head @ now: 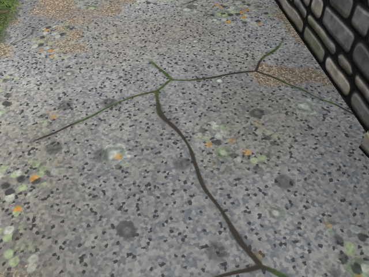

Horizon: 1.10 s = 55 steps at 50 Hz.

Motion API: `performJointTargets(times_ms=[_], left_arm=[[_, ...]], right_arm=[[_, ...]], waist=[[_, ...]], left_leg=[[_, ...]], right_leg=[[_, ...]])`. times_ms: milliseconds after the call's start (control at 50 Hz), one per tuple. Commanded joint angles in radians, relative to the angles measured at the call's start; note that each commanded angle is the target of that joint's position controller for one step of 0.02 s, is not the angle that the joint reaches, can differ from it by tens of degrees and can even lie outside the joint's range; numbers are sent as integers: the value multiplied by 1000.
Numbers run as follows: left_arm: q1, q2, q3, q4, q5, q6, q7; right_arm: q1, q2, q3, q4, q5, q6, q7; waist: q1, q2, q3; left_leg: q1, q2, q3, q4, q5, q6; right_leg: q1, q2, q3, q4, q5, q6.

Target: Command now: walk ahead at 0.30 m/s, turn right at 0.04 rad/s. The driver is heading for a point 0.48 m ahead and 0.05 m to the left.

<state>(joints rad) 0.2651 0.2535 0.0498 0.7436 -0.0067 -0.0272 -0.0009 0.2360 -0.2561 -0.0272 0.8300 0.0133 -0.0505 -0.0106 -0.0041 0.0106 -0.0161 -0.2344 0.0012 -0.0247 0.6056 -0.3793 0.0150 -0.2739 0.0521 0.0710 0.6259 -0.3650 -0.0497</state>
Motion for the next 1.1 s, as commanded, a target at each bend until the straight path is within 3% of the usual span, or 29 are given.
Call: performJointTargets(times_ms=[20, 60, 80, 100, 120, 140, 180, 240, 300, 380, 440, 460, 480, 500, 520, 540, 560, 580, 640, 720, 840, 920, 940, 960, 980, 1000, 1020, 1060, 1100], left_arm=[[-45, 81, 20, -82, -10, -61, -11], [21, 110, 30, -63, -14, -74, -19], [85, 144, 42, -43, -18, -77, -21], [197, 209, 65, -19, -18, -75, -24], [282, 226, 72, -7, -9, -72, -26], [275, 191, 57, -3, -6, -68, -24], [268, 145, 40, -1, -2, -58, -14], [191, 106, 21, -12, -5, -30, 4], [144, 165, 35, -25, -10, -28, 22], [164, 200, 51, 1, -21, -42, 17], [167, 184, 47, 5, -5, -30, 18], [192, 124, 24, -15, 21, -26, 21], [353, -6, -9, -23, -7, -44, 15], [277, 112, 13, -3, -28, -56, 9], [149, 168, 30, -36, -45, -62, 5], [83, 165, 27, -48, -33, -65, 10], [58, 156, 30, -50, -11, -63, 14], [80, 144, 32, -42, -8, -53, 14], [120, 111, 30, -18, 5, -26, 23], [15, 76, 15, -41, 19, -22, 26], [-149, 84, 12, -74, 10, -27, 9], [-115, 112, 24, -66, 23, -36, 5], [-77, 164, 35, -58, 33, -39, 14], [-69, 207, 43, -60, 35, -29, 22], [-57, 114, 25, -47, 28, -13, 24], [-68, 59, 8, -41, 20, -2, 20], [-114, 53, 3, -40, 19, 4, 14], [-217, 89, 13, -57, 14, 5, -1], [-186, 103, 20, -44, 16, -10, -11]], right_arm=[[-15, -153, -39, -62, 9, -30, 5], [-48, -143, -38, -85, 12, -36, 13], [-87, -128, -36, -109, 11, -43, 16], [-134, -120, -33, -136, 4, -57, 17], [-167, -115, -29, -152, -1, -68, 18], [-173, -142, -40, -157, 15, -68, 23], [-203, -96, -25, -172, 25, -64, 35], [-236, -64, -14, -191, 9, -59, 61], [-281, -30, 4, -210, -4, -60, 76], [-255, -124, -28, -217, 12, -49, 57], [-1, -192, -71, -154, 5, -38, 34], [162, -255, -85, -128, -5, -33, 25], [201, -330, -92, -108, -22, -35, 39], [165, -227, -70, -115, -2, -38, 42], [89, -190, -59, -119, 3, -40, 39], [28, -178, -54, -128, -10, -40, 39], [-11, -158, -49, -129, -26, -42, 43], [-40, -139, -43, -131, -40, -47, 44], [-48, -128, -41, -108, -31, -66, 45], [-28, -151, -45, -73, -25, -50, 28], [42, -173, -45, -18, -18, -11, 16], [31, -150, -36, 2, -1, 11, 11], [67, -124, -26, 2, -19, 4, 9], [180, -93, -16, 14, -38, -10, 14], [177, -58, -1, 26, -32, -9, 10], [121, -78, -4, 17, -26, 4, 7], [87, -80, -5, 9, -24, 21, 2], [86, -111, -12, 19, -32, 55, -3], [89, -167, -27, 37, -18, 69, -10]], waist=[[2, 81, 86], [27, 34, 53], [47, -59, 23], [93, -202, -14], [138, -296, -8], [115, -171, 39], [99, -49, 67], [66, -90, 92], [60, -103, 82], [25, -132, 88], [-106, -111, -79], [-153, 22, -214], [-56, 359, -362], [-90, 237, -269], [-83, 148, -106], [-57, 50, -46], [-28, 35, -10], [9, 71, -4], [48, 61, -10], [31, 36, -13], [-39, 48, -18], [2, 40, -43], [-5, -11, -98], [-63, -121, -188], [-33, -170, -243], [-19, -154, -213], [-31, -142, -172], [-55, -101, -80], [-21, -19, -75]], left_leg=[[24, 176, -272, -220, -143, 168], [15, 127, -192, -121, 79, 143], [-68, 47, -74, 16, 203, 99], [-272, -34, 30, 242, 271, 42], [-541, -64, 0, 470, -123, 12], [-692, -18, -38, 596, -239, 25], [-802, 53, -30, 626, -144, 46], [-677, 92, 19, 409, 48, 8], [-341, 34, 76, 93, 315, -26], [-204, 11, 40, -37, 387, 5], [130, -26, 77, -41, 318, 77], [401, 165, -148, -26, 253, 137], [613, 389, -710, -251, -79, 298], [530, 369, -812, -373, -300, 274], [384, 345, -650, -375, -264, 231], [241, 307, -521, -374, -119, 210], [129, 259, -421, -386, -10, 200], [54, 232, -352, -405, 114, 198], [-31, 211, -194, -421, 541, 230], [-17, 178, -56, -402, 778, 217], [88, 186, -51, -352, 688, 192], [143, 161, -83, -197, 629, 136], [95, 108, -58, -125, 571, 88], [-58, 46, -32, -57, 322, 39], [-121, 21, -5, -15, 104, -5], [-124, 26, -12, -21, -2, -21], [-106, 35, -17, -60, -2, -26], [-20, 35, -19, -178, 126, -16], [5, 41, -20, -159, 245, 15]], right_leg=[[-137, -35, 24, -58, -73, -58], [-49, -54, 59, -98, 53, -79], [85, -97, 149, -161, 162, -107], [315, -197, 363, -238, 286, -175], [486, -341, 593, -315, 436, -274], [531, -389, 594, -284, 475, -293], [539, -366, 456, -298, 472, -249], [371, -284, 279, -407, 449, -181], [133, -193, 112, -475, 394, -136], [185, -266, 115, -463, 444, -104], [170, -201, 31, -90, 790, -38], [-26, -142, 0, 238, 495, -5], [-317, 31, 26, 590, -194, 48], [-434, -21, 90, 702, -183, 40], [-492, -74, 49, 706, -89, 26], [-448, -123, 26, 659, 1, 18], [-402, -153, 22, 603, 52, 15], [-335, -177, 31, 572, 89, 16], [-250, -172, 4, 489, 91, 50], [-253, -169, -14, 256, 263, 83], [-177, -119, -23, -26, 380, 75], [-35, -92, -34, -243, 430, 21], [113, -164, 34, -222, 757, -10], [343, -275, 133, -131, 972, -98], [388, -319, 191, -125, 893, -170], [334, -313, 212, -154, 770, -176], [266, -292, 203, -171, 662, -154], [118, -205, 115, -160, 536, -86], [111, -138, 37, -120, 605, -50]])
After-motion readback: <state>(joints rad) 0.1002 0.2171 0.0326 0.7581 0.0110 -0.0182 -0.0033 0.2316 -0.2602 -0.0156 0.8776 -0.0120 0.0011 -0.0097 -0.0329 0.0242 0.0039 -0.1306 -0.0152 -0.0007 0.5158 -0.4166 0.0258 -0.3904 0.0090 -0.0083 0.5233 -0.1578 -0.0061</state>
